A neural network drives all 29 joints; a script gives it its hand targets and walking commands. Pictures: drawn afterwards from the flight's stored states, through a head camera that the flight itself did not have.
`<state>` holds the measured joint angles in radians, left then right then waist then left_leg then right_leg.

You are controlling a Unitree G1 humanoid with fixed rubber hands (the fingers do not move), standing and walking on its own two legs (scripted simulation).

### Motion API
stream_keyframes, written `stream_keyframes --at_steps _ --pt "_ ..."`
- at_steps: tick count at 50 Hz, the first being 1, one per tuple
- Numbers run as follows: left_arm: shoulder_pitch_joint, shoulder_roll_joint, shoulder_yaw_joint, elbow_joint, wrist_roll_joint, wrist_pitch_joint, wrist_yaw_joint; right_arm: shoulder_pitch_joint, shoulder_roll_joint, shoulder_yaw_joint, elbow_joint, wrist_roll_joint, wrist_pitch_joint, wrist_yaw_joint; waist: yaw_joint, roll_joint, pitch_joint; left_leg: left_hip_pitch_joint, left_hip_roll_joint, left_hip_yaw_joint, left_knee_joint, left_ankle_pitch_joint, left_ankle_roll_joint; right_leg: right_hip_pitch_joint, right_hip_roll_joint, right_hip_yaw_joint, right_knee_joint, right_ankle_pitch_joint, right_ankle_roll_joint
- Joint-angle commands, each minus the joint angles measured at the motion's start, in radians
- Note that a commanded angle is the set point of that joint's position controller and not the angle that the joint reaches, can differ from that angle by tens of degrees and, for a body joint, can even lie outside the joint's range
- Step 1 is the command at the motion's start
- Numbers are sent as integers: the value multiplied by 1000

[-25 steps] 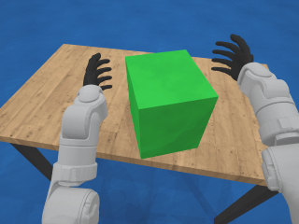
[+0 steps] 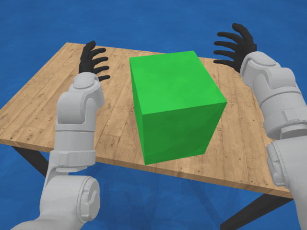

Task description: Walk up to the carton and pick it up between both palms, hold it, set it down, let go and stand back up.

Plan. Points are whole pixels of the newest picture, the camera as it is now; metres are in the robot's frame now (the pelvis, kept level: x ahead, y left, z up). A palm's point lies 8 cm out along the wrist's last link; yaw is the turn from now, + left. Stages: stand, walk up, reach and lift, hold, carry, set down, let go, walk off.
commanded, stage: reach and lift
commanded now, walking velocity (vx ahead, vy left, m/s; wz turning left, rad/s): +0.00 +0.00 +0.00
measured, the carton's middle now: (169, 108) +0.44 +0.06 +0.09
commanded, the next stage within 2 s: none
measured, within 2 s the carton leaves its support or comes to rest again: neither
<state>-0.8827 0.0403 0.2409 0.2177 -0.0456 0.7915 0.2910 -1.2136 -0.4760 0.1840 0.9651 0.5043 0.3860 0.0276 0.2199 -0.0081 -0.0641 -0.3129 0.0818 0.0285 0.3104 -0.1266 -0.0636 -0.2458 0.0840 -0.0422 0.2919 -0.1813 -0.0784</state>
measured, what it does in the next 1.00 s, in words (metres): stands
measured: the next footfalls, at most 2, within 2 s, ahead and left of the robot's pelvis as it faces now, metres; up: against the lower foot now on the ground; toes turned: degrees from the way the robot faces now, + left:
none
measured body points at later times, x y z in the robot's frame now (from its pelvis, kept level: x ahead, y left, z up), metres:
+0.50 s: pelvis -0.01 +0.01 +0.00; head +0.05 +0.01 +0.44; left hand +0.39 +0.24 +0.16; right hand +0.51 -0.10 +0.18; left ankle +0.01 +0.16 -0.75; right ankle -0.03 -0.06 -0.75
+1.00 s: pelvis -0.02 +0.01 +0.00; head +0.06 +0.00 +0.44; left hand +0.40 +0.21 +0.12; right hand +0.51 -0.08 +0.12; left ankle +0.01 +0.16 -0.75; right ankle -0.03 -0.06 -0.75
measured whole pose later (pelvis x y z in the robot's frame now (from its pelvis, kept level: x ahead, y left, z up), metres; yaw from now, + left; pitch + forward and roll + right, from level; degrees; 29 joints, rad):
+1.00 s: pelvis -0.02 +0.01 +0.00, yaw +0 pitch +14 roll +0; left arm -0.86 -0.14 0.31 0.57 0.10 0.33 0.30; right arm -1.13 -0.31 -0.07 1.19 0.18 0.09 0.07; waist 0.23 0.01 -0.10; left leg -0.49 0.07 0.03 0.35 -0.11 -0.05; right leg -0.43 0.07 -0.04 0.35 -0.17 -0.07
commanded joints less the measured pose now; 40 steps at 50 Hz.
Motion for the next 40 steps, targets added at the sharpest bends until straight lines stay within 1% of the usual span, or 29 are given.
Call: stream_keyframes --at_steps 1,2,3,4,5,7,8,11,12,14,15,16,18,20,21,22,23,24,26,27,29,30,31,32,34,35,36,38,40 --pt "-320 87 -17 -123 15 -38 0 -409 -209 -88 -68 -20 -53 5 -29 -26 -592 258 -42 -34 75 465 18 271 -58 71 65 602 126" --pt "-452 103 3 -83 21 -36 -17 -511 -185 -99 -32 -23 -53 -3 -40 -61 -546 199 -42 -28 77 431 17 240 -62 82 48 596 128" --pt "-422 107 6 79 26 -33 -26 -469 -203 -122 55 -45 -42 6 -66 -59 -442 170 -51 -19 69 341 25 192 -70 77 46 494 129" --pt "-433 66 -2 62 31 -57 -16 -494 -172 -86 51 -32 -61 19 -17 -23 -520 178 -46 -19 70 369 20 214 -56 73 50 479 108" --pt "-416 59 -21 -48 13 -93 0 -492 -167 -61 -54 -20 -90 28 -3 -58 -622 237 -36 -20 72 445 12 223 -48 45 68 552 122" --pt "-434 54 -61 -61 -15 -117 3 -507 -172 -68 -36 -4 -108 28 -35 -63 -661 242 -36 -27 99 514 6 229 -45 47 78 649 113" --pt "-400 52 -24 34 37 -111 -5 -484 -159 -82 24 -22 -93 23 -39 -45 -561 181 -38 -32 99 424 13 211 -56 65 50 597 117" --pt "-480 62 -31 -42 44 -151 2 -485 -165 -88 31 -31 -119 37 -39 -16 -600 249 -36 -34 82 455 16 177 -46 41 44 538 116" --pt "-423 28 -32 0 56 -142 5 -429 -156 -92 66 -45 -119 44 -32 -3 -586 250 -37 -26 87 451 8 176 -46 35 41 501 112" --pt "-479 47 -11 -66 43 -169 14 -505 -157 -116 -74 -52 -141 61 -4 -28 -643 272 -40 -14 96 427 1 135 -35 27 36 427 109" --pt "-411 52 -13 10 54 -167 11 -439 -152 -133 33 -86 -129 67 -11 -37 -566 225 -36 -20 82 355 12 140 -62 44 37 414 117" --pt "-420 55 4 -45 49 -188 15 -471 -147 -114 -73 -66 -153 71 26 -65 -626 199 -40 -18 78 373 26 192 -62 55 42 433 116" --pt "-383 61 38 46 81 -202 5 -446 -139 -115 -29 -98 -153 70 42 -112 -610 167 -52 6 74 357 33 227 -72 68 60 497 128" --pt "-424 6 -9 2 51 -250 16 -497 -95 -121 -82 -92 -184 75 38 -102 -685 119 -48 -2 69 352 38 224 -67 73 67 437 124" --pt "-395 14 19 102 89 -247 10 -446 -95 -161 21 -138 -172 75 24 -107 -609 124 -41 9 65 309 37 178 -73 77 39 401 127" --pt "-381 4 0 2 62 -273 13 -430 -104 -145 -76 -128 -201 75 23 -108 -719 158 -43 2 76 376 35 217 -62 65 52 450 118" --pt "-325 -45 43 194 114 -288 -6 -376 0 -172 77 -186 -193 67 10 -123 -520 78 -54 0 63 271 54 158 -71 84 39 348 112" --pt "-355 -23 37 59 106 -308 -5 -388 -60 -152 2 -175 -211 71 8 -122 -617 142 -52 11 68 366 33 187 -48 48 49 437 114" --pt "-413 -46 2 -20 98 -351 7 -449 -36 -190 -85 -186 -254 73 20 -76 -720 154 -37 6 83 436 27 182 -50 51 69 494 122" --pt "-321 -54 37 77 137 -347 -2 -353 -21 -192 7 -227 -245 72 10 -119 -644 131 -49 9 86 391 26 180 -58 53 68 513 118" --pt "-362 -56 30 32 132 -367 -23 -398 -3 -205 -62 -239 -267 60 10 -118 -675 104 -54 25 68 365 33 241 -68 66 69 540 118" --pt "-308 -52 69 147 159 -368 -20 -345 -18 -237 -11 -272 -273 57 -8 -124 -614 75 -61 27 60 331 42 216 -56 62 71 485 118" --pt "-362 -62 23 10 133 -401 -3 -428 -36 -225 -87 -251 -299 54 15 -94 -705 72 -53 16 64 347 37 212 -50 54 79 468 115" --pt "-400 -72 -11 83 122 -407 3 -444 -39 -273 -41 -289 -294 45 -34 -97 -706 96 -49 12 69 324 35 151 -44 40 68 413 112" --pt "-337 -102 -18 74 118 -414 25 -411 -71 -248 -48 -276 -311 58 14 -57 -767 230 -40 19 121 395 9 48 -34 19 66 365 96" --pt "-385 -82 -25 -5 103 -418 37 -446 -58 -238 -77 -251 -314 53 10 -52 -810 259 -34 16 136 475 -3 14 -22 16 71 377 95" --pt "-349 -132 -20 113 108 -418 30 -420 -29 -265 23 -281 -298 52 -15 -69 -718 196 -34 8 130 368 8 -26 -40 20 65 302 92" --pt "-330 -105 5 141 131 -414 15 -373 7 -251 46 -288 -294 46 26 -97 -698 150 -39 25 101 317 22 65 -53 43 47 300 102" --pt "-365 -110 34 103 143 -436 14 -392 5 -260 16 -292 -315 44 9 -107 -734 153 -44 9 93 360 21 88 -42 32 80 346 99"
